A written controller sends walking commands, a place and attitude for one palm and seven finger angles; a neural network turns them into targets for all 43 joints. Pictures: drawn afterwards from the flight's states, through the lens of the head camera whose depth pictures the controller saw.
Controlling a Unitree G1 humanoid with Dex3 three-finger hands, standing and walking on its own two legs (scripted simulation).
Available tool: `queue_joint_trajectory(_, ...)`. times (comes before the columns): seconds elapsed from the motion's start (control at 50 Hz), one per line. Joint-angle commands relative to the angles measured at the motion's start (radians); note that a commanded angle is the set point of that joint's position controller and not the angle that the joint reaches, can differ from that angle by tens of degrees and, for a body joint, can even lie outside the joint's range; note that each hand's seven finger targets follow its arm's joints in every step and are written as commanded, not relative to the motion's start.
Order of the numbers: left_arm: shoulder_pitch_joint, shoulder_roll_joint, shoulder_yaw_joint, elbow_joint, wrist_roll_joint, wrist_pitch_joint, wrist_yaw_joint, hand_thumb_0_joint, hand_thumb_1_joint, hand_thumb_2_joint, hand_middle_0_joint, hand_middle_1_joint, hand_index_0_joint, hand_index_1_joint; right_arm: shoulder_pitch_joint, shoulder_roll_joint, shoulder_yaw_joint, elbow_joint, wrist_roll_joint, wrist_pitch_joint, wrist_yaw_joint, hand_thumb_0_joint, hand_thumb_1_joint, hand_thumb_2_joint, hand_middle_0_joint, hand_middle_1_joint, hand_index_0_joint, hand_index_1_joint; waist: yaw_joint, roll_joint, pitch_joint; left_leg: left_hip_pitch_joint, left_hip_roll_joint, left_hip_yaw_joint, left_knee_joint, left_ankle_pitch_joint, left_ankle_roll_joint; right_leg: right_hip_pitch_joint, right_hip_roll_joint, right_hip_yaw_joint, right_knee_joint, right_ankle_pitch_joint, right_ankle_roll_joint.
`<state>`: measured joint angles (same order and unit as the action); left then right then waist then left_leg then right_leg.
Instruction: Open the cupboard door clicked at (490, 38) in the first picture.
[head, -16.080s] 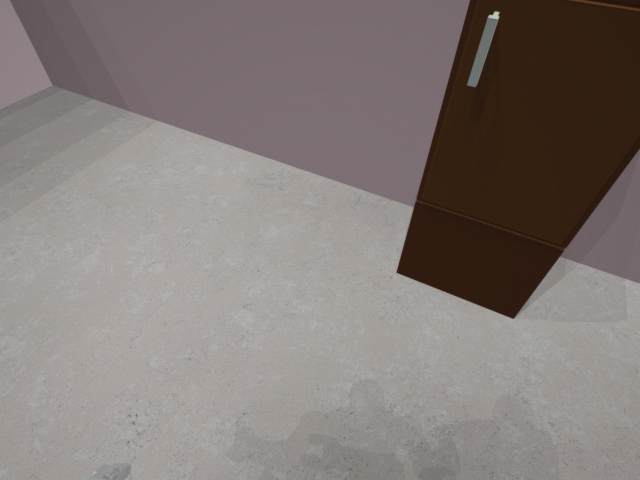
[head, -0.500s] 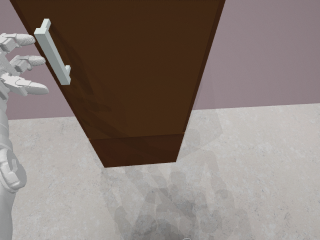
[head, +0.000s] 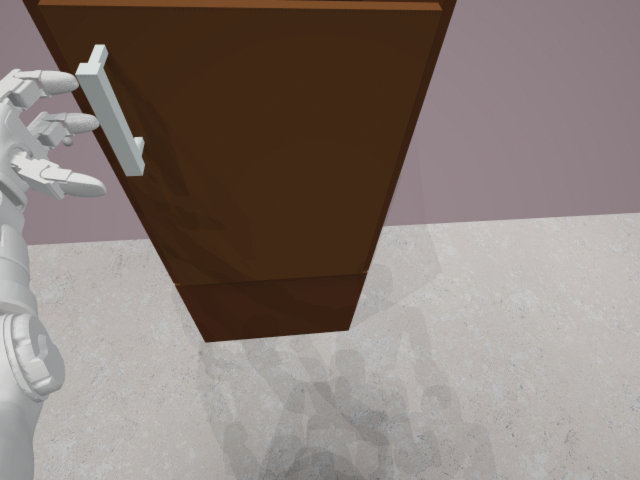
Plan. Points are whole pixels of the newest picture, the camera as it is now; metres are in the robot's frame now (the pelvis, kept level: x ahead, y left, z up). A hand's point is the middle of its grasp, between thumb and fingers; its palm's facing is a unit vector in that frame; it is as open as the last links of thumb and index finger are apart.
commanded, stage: slide the fingers in behind the handle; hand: left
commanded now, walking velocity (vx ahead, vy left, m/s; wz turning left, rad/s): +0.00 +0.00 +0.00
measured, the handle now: (118, 115) +0.52 +0.23 +0.15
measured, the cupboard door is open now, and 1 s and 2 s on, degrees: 0 0 0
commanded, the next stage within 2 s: close the thumb around the handle in 1.24 s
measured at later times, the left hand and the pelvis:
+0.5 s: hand (100, 140) +0.46 +0.23 +0.16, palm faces +0.03 -1.00 +0.03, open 14.0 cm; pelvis -0.01 +0.00 +0.00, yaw +1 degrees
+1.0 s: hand (127, 141) +0.47 +0.20 +0.16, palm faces +0.06 -1.00 +0.01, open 14.0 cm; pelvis -0.01 -0.01 +0.00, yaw +0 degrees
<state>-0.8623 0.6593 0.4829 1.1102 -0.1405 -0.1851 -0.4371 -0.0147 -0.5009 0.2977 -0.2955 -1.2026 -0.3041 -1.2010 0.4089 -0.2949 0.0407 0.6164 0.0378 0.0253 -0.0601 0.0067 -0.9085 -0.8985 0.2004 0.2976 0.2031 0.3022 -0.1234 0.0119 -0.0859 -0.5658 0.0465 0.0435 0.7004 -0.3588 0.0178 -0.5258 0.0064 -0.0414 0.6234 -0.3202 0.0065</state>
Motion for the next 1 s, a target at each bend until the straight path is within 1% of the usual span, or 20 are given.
queue_joint_trajectory(0.0,-0.416,0.268,-0.003,-0.292,-0.038,-0.049,0.022,0.0,-0.5,0.3,-0.3,-1.2,-0.3,-1.2,0.081,-0.171,-0.07,-0.082,-0.001,-0.031,-0.011,0.0,-0.9,-0.9,0.2,0.3,0.2,0.3,0.024,0.151,-0.389,0.339,-0.013,-0.069,-0.044,0.503,0.013,0.097,0.036,-0.003,-0.024,0.395,-0.028)
queue_joint_trajectory(0.02,-0.443,0.231,-0.028,-0.307,-0.042,-0.04,0.025,0.0,-0.5,0.3,-0.3,-1.2,-0.3,-1.2,0.076,-0.169,-0.071,-0.079,0.001,-0.034,-0.011,0.0,-0.9,-0.9,0.2,0.3,0.2,0.3,0.011,0.162,-0.391,0.365,-0.008,-0.073,-0.045,0.513,0.01,0.077,0.037,-0.003,-0.027,0.393,-0.024)
queue_joint_trajectory(0.1,-0.433,0.191,-0.033,-0.308,-0.064,-0.02,0.044,0.0,-0.5,0.3,-0.3,-1.2,-0.3,-1.2,0.072,-0.169,-0.071,-0.077,0.002,-0.041,-0.011,0.0,-0.9,-0.9,0.2,0.3,0.2,0.3,0.01,0.093,-0.363,0.357,-0.007,-0.078,-0.052,0.506,0.01,0.09,0.037,-0.01,-0.035,0.388,-0.026)
queue_joint_trajectory(0.2,-0.453,0.178,-0.046,-0.237,-0.034,-0.006,0.084,0.0,-0.5,0.3,-0.3,-1.2,-0.3,-1.2,0.065,-0.166,-0.062,-0.066,-0.003,-0.045,-0.011,0.0,-0.9,-0.9,0.2,0.3,0.2,0.3,0.007,0.075,-0.27,0.282,-0.016,-0.073,-0.068,0.392,0.011,0.07,0.028,-0.008,-0.04,0.328,-0.028)
queue_joint_trajectory(0.24,-0.501,0.181,-0.057,-0.232,-0.016,-0.014,0.098,0.0,-0.5,0.3,-0.3,-1.2,-0.3,-1.2,0.063,-0.162,-0.06,-0.062,-0.003,-0.047,-0.011,0.0,-0.9,-0.9,0.2,0.3,0.2,0.3,-0.002,0.083,-0.278,0.277,-0.017,-0.077,-0.07,0.374,0.01,0.067,0.025,-0.004,-0.037,0.323,-0.026)
queue_joint_trajectory(0.32,-0.514,0.162,-0.055,-0.316,-0.022,-0.064,0.11,0.0,-0.5,0.3,-0.3,-1.2,-0.3,-1.2,0.063,-0.157,-0.065,-0.066,-0.008,-0.062,-0.009,0.0,-0.9,-0.9,0.2,0.3,0.2,0.3,0.011,0.124,-0.412,0.382,-0.011,-0.09,-0.05,0.464,-0.001,0.08,0.03,-0.003,-0.022,0.347,-0.03)
queue_joint_trajectory(0.34,-0.538,0.131,-0.075,-0.321,-0.03,-0.071,0.109,0.0,-0.5,0.3,-0.3,-1.2,-0.3,-1.2,0.06,-0.153,-0.062,-0.062,-0.009,-0.064,-0.008,0.0,-0.9,-0.9,0.2,0.3,0.2,0.3,0.004,0.123,-0.414,0.388,-0.012,-0.09,-0.049,0.472,-0.002,0.085,0.031,-0.003,-0.023,0.358,-0.028)
queue_joint_trajectory(0.44,-0.49,0.131,-0.056,-0.237,-0.031,-0.043,0.117,0.0,-0.5,0.3,-0.3,-1.2,-0.3,-1.2,0.061,-0.156,-0.064,-0.046,-0.008,-0.067,-0.007,0.0,-0.9,-0.9,0.2,0.3,0.2,0.3,0.013,0.073,-0.345,0.31,-0.018,-0.077,-0.06,0.406,0.008,0.099,0.029,-0.005,-0.031,0.351,-0.027)
queue_joint_trajectory(0.48,-0.471,0.166,-0.039,-0.223,-0.014,-0.028,0.127,0.0,-0.5,0.3,-0.3,-1.2,-0.3,-1.2,0.063,-0.159,-0.062,-0.053,-0.006,-0.062,-0.008,0.0,-0.9,-0.9,0.2,0.3,0.2,0.3,0.021,0.071,-0.329,0.274,-0.022,-0.07,-0.067,0.389,0.01,0.114,0.026,-0.002,-0.028,0.355,-0.029)
queue_joint_trajectory(0.54,-0.456,0.125,-0.065,-0.271,-0.008,-0.033,0.142,0.0,-0.5,0.3,-0.3,-1.2,-0.3,-1.2,0.055,-0.149,-0.065,-0.065,-0.007,-0.063,-0.003,0.0,-0.9,-0.9,0.2,0.3,0.2,0.3,0.026,0.097,-0.349,0.297,-0.025,-0.062,-0.063,0.405,0.011,0.121,0.027,0.001,-0.032,0.366,-0.028)
queue_joint_trajectory(0.6,-0.501,0.115,-0.076,-0.287,-0.022,-0.052,0.15,0.0,-0.5,0.3,-0.3,-1.2,-0.3,-1.2,0.061,-0.152,-0.065,-0.06,-0.006,-0.065,-0.007,0.0,-0.9,-0.9,0.2,0.3,0.2,0.3,0.007,0.047,-0.324,0.278,-0.023,-0.064,-0.07,0.369,0.017,0.132,0.03,0.001,-0.038,0.353,-0.028)
queue_joint_trajectory(0.62,-0.49,0.123,-0.063,-0.286,-0.021,-0.054,0.151,0.0,-0.5,0.3,-0.3,-1.2,-0.3,-1.2,0.056,-0.152,-0.067,-0.061,-0.005,-0.067,-0.007,0.0,-0.9,-0.9,0.2,0.3,0.2,0.3,0.018,0.065,-0.343,0.284,-0.023,-0.061,-0.072,0.362,0.015,0.137,0.029,0.005,-0.039,0.35,-0.027)
queue_joint_trajectory(0.64,-0.523,0.076,-0.103,-0.29,-0.023,-0.055,0.151,0.0,-0.5,0.3,-0.3,-1.2,-0.3,-1.2,0.055,-0.148,-0.066,-0.057,-0.004,-0.07,-0.006,0.0,-0.9,-0.9,0.2,0.3,0.2,0.3,-0.001,0.065,-0.331,0.296,-0.023,-0.063,-0.075,0.349,0.015,0.12,0.03,0.002,-0.042,0.338,-0.026)
queue_joint_trajectory(0.66,-0.519,0.094,-0.081,-0.289,-0.022,-0.056,0.155,0.0,-0.5,0.3,-0.3,-1.2,-0.3,-1.2,0.059,-0.15,-0.069,-0.052,-0.006,-0.073,-0.008,0.0,-0.9,-0.9,0.2,0.3,0.2,0.3,0.01,0.087,-0.346,0.303,-0.024,-0.062,-0.071,0.351,0.014,0.12,0.029,0.006,-0.041,0.338,-0.028)
queue_joint_trajectory(0.72,-0.491,0.126,-0.051,-0.257,-0.019,-0.055,0.164,0.0,-0.5,0.3,-0.3,-1.2,-0.3,-1.2,0.065,-0.152,-0.068,-0.045,-0.007,-0.074,-0.01,0.0,-0.9,-0.9,0.2,0.3,0.2,0.3,0.014,0.033,-0.351,0.27,-0.028,-0.057,-0.075,0.327,0.02,0.15,0.028,0.01,-0.045,0.34,-0.024)
queue_joint_trajectory(0.78,-0.517,0.088,-0.089,-0.227,-0.005,-0.046,0.172,0.0,-0.5,0.3,-0.3,-1.2,-0.3,-1.2,0.061,-0.146,-0.065,-0.041,-0.006,-0.078,-0.008,0.0,-0.9,-0.9,0.2,0.3,0.2,0.3,0.002,0.051,-0.3,0.239,-0.033,-0.046,-0.08,0.28,0.021,0.13,0.023,0.014,-0.053,0.317,-0.021)
queue_joint_trajectory(0.8,-0.51,0.126,-0.059,-0.223,-0.003,-0.051,0.178,0.0,-0.5,0.3,-0.3,-1.2,-0.3,-1.2,0.068,-0.151,-0.067,-0.04,-0.007,-0.077,-0.01,0.0,-0.9,-0.9,0.2,0.3,0.2,0.3,0.009,0.022,-0.309,0.229,-0.033,-0.045,-0.075,0.286,0.025,0.152,0.022,0.016,-0.05,0.328,-0.022)
queue_joint_trajectory(0.84,-0.521,0.14,-0.056,-0.252,0.007,-0.06,0.183,0.0,-0.5,0.3,-0.3,-1.2,-0.3,-1.2,0.061,-0.146,-0.065,-0.047,-0.007,-0.077,-0.009,0.0,-0.9,-0.9,0.2,0.3,0.2,0.3,0.017,0.073,-0.345,0.245,-0.036,-0.044,-0.078,0.301,0.022,0.166,0.02,0.022,-0.045,0.347,-0.024)
queue_joint_trajectory(0.9,-0.516,0.159,-0.041,-0.212,0.003,-0.069,0.184,0.0,-0.5,0.3,-0.3,-1.2,-0.3,-1.2,0.07,-0.15,-0.063,-0.042,-0.008,-0.078,-0.011,0.0,-0.9,-0.9,0.2,0.3,0.2,0.3,0.007,0.0,-0.327,0.216,-0.035,-0.042,-0.074,0.284,0.028,0.178,0.021,0.025,-0.048,0.348,-0.019)
queue_joint_trajectory(0.98,-0.512,0.183,-0.032,-0.209,0.01,-0.075,0.168,0.0,-0.5,0.3,-0.3,-1.2,-0.3,-1.2,0.064,-0.149,-0.063,-0.05,-0.004,-0.076,-0.013,0.0,-0.9,-0.9,0.2,0.3,0.2,0.3,0.018,0.045,-0.348,0.213,-0.039,-0.033,-0.074,0.287,0.025,0.196,0.018,0.034,-0.044,0.371,-0.019)
